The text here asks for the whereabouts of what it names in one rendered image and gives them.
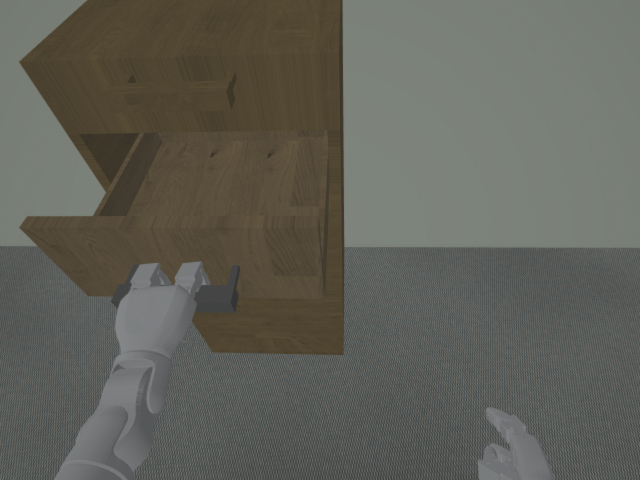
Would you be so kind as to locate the robot left hand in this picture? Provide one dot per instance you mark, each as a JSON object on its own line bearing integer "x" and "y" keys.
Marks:
{"x": 156, "y": 318}

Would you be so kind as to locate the drawer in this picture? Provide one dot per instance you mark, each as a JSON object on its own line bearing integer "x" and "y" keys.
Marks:
{"x": 257, "y": 199}

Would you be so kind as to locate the handle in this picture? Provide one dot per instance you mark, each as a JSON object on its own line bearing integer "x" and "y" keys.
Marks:
{"x": 209, "y": 298}
{"x": 169, "y": 96}

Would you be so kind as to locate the robot right hand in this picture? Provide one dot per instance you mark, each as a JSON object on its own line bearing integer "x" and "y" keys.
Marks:
{"x": 526, "y": 459}

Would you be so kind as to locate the cabinet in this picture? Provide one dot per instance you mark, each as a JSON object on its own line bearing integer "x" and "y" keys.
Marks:
{"x": 284, "y": 59}

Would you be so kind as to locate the robot left forearm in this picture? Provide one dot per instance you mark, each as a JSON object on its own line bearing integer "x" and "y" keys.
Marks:
{"x": 118, "y": 437}

